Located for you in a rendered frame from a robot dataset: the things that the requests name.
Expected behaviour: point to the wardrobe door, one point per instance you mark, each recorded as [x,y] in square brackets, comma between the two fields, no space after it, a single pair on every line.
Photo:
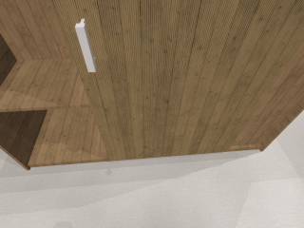
[284,94]
[179,77]

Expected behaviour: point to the handle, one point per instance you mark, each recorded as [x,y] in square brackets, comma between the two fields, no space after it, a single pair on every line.
[85,45]

